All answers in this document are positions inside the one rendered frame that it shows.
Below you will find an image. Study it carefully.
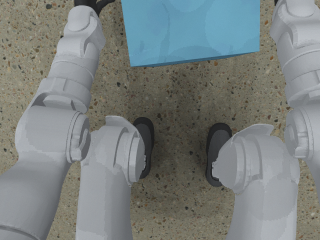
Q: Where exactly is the carton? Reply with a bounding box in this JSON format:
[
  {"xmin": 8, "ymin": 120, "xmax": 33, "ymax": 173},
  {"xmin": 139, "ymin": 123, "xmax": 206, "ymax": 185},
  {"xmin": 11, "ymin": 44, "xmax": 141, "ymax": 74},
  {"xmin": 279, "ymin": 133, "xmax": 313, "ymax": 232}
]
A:
[{"xmin": 121, "ymin": 0, "xmax": 260, "ymax": 67}]

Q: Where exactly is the robot right upper arm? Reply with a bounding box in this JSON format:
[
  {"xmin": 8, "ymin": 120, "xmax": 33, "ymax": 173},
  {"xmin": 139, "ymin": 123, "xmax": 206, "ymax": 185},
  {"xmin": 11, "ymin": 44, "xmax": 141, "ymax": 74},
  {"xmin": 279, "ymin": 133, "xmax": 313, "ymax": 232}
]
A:
[{"xmin": 284, "ymin": 103, "xmax": 320, "ymax": 206}]

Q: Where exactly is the robot left foot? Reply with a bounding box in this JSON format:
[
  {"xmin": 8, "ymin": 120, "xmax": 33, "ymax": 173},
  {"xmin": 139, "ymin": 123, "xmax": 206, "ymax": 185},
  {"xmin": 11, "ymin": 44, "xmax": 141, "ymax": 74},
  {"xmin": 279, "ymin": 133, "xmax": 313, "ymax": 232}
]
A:
[{"xmin": 133, "ymin": 117, "xmax": 155, "ymax": 179}]

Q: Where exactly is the robot left forearm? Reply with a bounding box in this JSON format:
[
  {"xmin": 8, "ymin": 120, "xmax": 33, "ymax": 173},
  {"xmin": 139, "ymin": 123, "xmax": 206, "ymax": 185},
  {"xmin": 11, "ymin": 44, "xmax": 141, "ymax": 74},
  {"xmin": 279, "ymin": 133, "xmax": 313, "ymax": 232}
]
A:
[{"xmin": 15, "ymin": 5, "xmax": 106, "ymax": 154}]

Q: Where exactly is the left robot hand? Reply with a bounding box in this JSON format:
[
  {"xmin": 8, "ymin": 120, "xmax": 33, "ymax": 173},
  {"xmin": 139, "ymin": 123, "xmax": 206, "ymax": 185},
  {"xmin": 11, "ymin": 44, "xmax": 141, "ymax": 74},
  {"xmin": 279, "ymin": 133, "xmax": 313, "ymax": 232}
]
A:
[{"xmin": 74, "ymin": 0, "xmax": 115, "ymax": 18}]

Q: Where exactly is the right robot thigh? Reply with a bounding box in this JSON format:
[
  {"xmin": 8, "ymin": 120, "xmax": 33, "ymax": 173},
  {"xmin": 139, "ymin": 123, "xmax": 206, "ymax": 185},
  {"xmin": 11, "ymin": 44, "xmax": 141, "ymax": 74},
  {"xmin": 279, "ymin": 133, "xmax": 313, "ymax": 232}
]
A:
[{"xmin": 224, "ymin": 134, "xmax": 299, "ymax": 240}]

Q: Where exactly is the robot left upper arm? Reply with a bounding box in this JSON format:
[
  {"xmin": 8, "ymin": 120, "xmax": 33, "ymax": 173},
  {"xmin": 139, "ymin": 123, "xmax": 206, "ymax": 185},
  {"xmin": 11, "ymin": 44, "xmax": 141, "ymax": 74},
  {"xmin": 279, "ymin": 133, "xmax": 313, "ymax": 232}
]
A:
[{"xmin": 0, "ymin": 105, "xmax": 91, "ymax": 240}]

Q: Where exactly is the robot right forearm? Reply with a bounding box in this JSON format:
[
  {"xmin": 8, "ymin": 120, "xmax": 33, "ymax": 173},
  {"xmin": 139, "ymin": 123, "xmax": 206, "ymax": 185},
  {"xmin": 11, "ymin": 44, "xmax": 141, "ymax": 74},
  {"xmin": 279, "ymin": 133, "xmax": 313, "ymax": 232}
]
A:
[{"xmin": 269, "ymin": 0, "xmax": 320, "ymax": 109}]

